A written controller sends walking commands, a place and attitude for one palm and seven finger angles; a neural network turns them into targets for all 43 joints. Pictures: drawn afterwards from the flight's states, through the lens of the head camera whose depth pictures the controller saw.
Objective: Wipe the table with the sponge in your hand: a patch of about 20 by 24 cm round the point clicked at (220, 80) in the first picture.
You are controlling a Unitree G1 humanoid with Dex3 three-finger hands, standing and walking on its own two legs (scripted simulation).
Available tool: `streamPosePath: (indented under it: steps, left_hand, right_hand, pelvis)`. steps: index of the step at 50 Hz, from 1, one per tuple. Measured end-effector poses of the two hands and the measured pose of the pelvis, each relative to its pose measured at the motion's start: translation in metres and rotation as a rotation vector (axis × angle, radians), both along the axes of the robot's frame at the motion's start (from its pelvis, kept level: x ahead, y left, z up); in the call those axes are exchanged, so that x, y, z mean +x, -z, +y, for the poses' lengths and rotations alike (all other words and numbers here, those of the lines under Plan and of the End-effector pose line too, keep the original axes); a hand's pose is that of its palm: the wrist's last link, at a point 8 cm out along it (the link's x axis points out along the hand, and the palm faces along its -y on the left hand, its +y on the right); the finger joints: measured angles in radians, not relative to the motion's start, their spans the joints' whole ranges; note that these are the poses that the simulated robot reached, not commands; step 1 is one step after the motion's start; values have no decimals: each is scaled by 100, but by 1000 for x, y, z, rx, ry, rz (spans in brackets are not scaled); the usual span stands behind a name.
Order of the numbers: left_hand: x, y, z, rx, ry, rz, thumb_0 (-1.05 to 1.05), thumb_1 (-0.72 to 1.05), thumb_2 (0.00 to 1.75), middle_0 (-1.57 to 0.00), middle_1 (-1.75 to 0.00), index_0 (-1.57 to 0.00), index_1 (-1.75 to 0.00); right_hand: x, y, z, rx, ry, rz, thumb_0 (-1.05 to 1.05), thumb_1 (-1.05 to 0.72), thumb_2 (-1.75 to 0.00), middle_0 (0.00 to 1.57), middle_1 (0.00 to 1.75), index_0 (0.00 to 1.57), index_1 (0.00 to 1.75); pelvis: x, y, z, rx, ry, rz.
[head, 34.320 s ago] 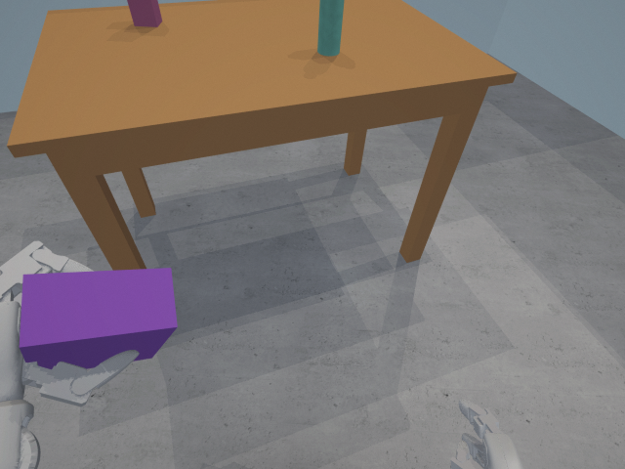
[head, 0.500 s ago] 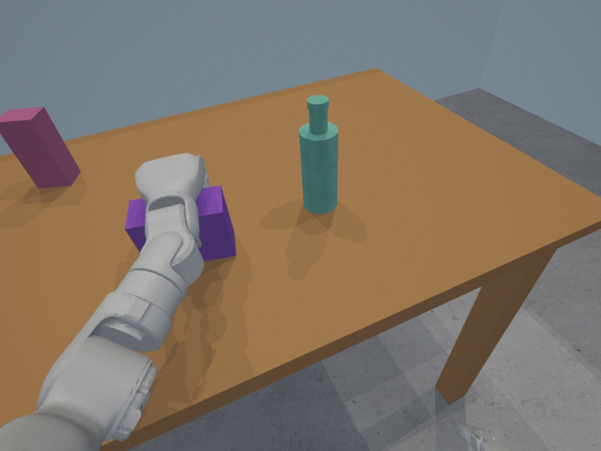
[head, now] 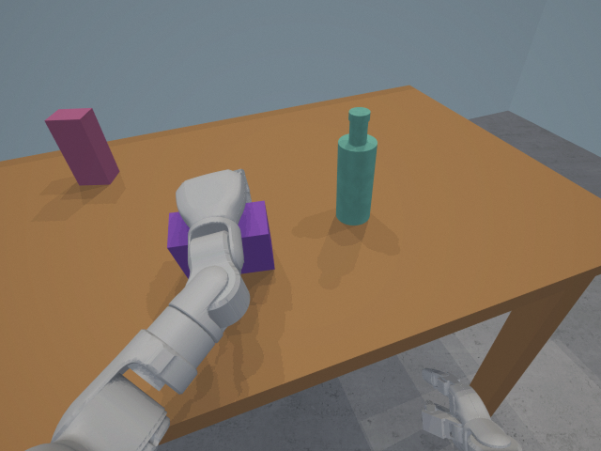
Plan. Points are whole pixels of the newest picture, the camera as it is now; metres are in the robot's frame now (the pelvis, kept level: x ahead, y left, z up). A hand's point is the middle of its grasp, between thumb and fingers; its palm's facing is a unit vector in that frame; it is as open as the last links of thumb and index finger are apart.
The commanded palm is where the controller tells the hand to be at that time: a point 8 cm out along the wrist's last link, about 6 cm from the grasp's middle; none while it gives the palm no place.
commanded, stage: wipe back along the third lane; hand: left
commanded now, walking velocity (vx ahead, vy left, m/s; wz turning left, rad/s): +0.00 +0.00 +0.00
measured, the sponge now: (227, 248) +0.38 +0.17 +0.10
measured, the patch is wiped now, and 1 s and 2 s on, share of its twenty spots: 1.00 1.00 1.00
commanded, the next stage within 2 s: slide back across to the middle lane in 0.90 s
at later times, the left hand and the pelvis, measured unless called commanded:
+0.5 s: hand (241, 253) +0.31 +0.12 +0.15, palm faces +0.22 -0.18 -0.96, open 9.7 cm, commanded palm +0.26 +0.11 +0.18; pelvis -0.02 -0.04 +0.00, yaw -2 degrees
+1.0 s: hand (254, 279) +0.28 +0.09 +0.15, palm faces +0.24 -0.23 -0.94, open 9.7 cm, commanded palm +0.22 +0.09 +0.18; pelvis -0.01 -0.08 +0.00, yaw -3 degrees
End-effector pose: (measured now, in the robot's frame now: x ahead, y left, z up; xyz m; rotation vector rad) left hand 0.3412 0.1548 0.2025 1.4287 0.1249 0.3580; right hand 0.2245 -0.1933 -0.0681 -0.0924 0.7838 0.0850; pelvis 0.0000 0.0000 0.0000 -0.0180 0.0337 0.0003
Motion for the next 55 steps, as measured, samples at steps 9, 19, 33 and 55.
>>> streamPosePath:
  steps: [9,19,33,55]
  left_hand:
    - [-29,1,-12,-63,49,-43,1,-48,103,-65,-149,-76,-143]
    - [-51,2,-24,-74,51,-63,1,-49,103,-65,-149,-77,-142]
    - [-68,3,-39,-81,14,-62,1,-48,103,-65,-150,-78,-142]
    - [-110,3,-55,-155,70,-97,2,-48,103,-62,-152,-78,-140]
  right_hand:
    - [-4,-2,-4,20,-12,-7,1,-91,-89,20,30,19,30]
    - [-10,-9,-26,14,3,-43,1,-91,-89,20,30,20,30]
    - [-14,-13,-75,-7,63,-88,1,-91,-89,19,30,20,30]
    - [0,-21,-95,13,64,-147,1,-91,-90,19,30,20,30]
  pelvis:
    - [-6,0,-9,6,16,-26]
    - [-18,1,-30,16,24,-45]
    - [-20,1,-60,28,36,-59]
    - [-14,2,-82,40,60,-75]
